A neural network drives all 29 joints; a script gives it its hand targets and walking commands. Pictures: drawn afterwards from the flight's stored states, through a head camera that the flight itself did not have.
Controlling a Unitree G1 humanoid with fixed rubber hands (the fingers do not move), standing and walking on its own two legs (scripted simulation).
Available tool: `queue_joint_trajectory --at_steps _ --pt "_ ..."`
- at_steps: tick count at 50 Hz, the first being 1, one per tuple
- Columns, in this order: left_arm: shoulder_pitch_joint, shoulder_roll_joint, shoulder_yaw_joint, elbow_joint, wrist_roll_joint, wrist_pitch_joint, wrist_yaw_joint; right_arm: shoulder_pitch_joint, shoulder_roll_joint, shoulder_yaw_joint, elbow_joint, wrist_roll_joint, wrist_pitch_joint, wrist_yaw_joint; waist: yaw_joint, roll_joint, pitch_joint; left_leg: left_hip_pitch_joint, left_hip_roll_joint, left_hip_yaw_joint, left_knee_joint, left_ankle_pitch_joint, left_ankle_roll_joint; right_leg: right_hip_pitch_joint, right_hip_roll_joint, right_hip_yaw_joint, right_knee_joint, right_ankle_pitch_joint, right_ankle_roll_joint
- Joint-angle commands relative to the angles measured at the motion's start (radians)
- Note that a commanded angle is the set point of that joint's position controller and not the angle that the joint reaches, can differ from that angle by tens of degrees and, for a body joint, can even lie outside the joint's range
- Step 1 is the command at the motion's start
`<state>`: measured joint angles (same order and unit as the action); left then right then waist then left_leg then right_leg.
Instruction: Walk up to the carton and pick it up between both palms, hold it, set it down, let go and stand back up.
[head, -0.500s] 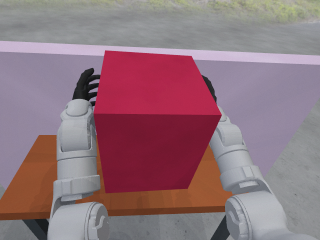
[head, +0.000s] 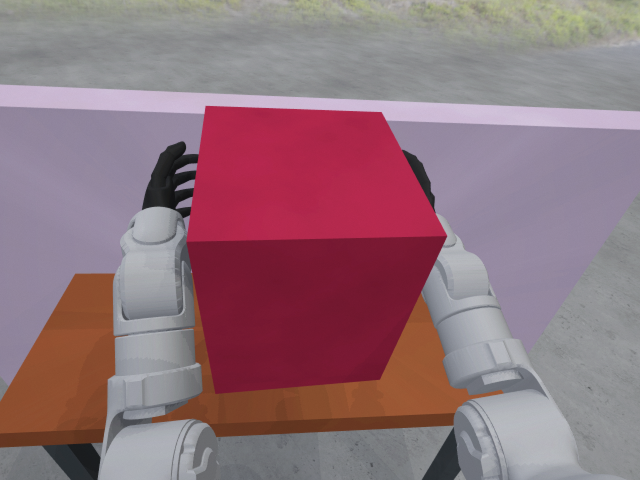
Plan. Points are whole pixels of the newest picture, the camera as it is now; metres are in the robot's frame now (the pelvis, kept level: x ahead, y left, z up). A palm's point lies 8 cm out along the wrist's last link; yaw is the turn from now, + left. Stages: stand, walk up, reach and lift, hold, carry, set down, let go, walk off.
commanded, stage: hold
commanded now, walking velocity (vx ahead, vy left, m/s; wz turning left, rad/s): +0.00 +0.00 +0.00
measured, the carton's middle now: (298, 252) +0.34 +0.00 +0.18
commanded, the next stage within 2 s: none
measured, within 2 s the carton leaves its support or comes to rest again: neither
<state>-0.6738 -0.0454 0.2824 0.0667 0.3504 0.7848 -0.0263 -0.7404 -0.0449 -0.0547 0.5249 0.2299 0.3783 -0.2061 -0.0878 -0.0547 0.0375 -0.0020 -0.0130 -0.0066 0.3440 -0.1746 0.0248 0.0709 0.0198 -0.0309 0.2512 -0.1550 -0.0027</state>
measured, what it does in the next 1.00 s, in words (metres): stands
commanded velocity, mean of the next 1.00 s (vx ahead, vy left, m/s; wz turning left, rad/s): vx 0.00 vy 0.00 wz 0.00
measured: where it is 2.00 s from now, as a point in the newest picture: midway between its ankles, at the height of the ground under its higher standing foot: outside the picture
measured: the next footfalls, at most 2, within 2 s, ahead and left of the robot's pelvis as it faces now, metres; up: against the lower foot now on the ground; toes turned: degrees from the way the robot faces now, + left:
none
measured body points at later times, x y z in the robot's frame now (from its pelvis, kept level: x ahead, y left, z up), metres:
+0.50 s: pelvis +0.00 +0.00 +0.00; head -0.06 +0.02 +0.45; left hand +0.37 +0.15 +0.23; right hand +0.38 -0.15 +0.21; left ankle +0.02 +0.10 -0.75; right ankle +0.00 -0.11 -0.75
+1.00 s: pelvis +0.00 +0.00 +0.00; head -0.06 +0.03 +0.45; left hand +0.38 +0.15 +0.23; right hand +0.38 -0.15 +0.21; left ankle +0.02 +0.10 -0.75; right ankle +0.00 -0.11 -0.75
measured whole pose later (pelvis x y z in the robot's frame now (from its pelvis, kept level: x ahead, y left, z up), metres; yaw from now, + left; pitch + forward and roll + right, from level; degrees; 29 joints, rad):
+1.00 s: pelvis +0.00 +0.00 +0.00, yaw +0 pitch -9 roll -1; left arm -0.69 -0.04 0.30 0.10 0.35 0.78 -0.04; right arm -0.75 -0.04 -0.06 0.55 0.22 0.37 -0.21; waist -0.08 -0.06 0.03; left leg 0.00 -0.01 -0.01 0.34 -0.17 0.02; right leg 0.06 0.02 -0.03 0.26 -0.15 -0.01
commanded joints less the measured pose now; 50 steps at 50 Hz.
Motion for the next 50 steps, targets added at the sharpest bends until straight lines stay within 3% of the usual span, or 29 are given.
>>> queue_joint_trajectory --at_steps 1,15,30,33,50 --pt "-0.539 -0.551 -0.435 0.021 -0.116 -0.018 -0.133 -0.743 0.589 0.392 -0.257 0.07 -0.05 0.047 -0.003 0.066 -0.294 0.077 -0.011 0.027 -0.04 0.229 -0.04 0.034 0.039 -0.039 -0.008 0.173 0.049" --pt "-0.576 -0.549 -0.407 0.078 -0.113 -0.025 -0.139 -0.779 0.607 0.365 -0.221 0.048 -0.056 0.05 0.0 0.056 -0.289 0.051 -0.013 0.035 -0.059 0.145 -0.022 0.015 0.03 -0.035 -0.016 0.117 0.051" --pt "-0.571 -0.557 -0.423 0.059 -0.119 -0.033 -0.134 -0.771 0.605 0.385 -0.231 0.068 -0.062 0.044 -0.005 0.069 -0.31 0.08 -0.013 0.027 -0.035 0.22 -0.033 0.026 0.036 -0.037 -0.007 0.173 0.052" --pt "-0.575 -0.554 -0.414 0.063 -0.114 -0.03 -0.136 -0.768 0.602 0.376 -0.222 0.064 -0.06 0.046 -0.003 0.068 -0.292 0.066 -0.012 0.029 -0.047 0.181 -0.031 0.015 0.033 -0.037 -0.012 0.131 0.051" --pt "-0.562 -0.552 -0.423 0.048 -0.116 -0.027 -0.135 -0.76 0.596 0.386 -0.242 0.066 -0.06 0.045 -0.003 0.066 -0.302 0.08 -0.011 0.029 -0.04 0.209 -0.032 0.023 0.035 -0.036 -0.008 0.164 0.051"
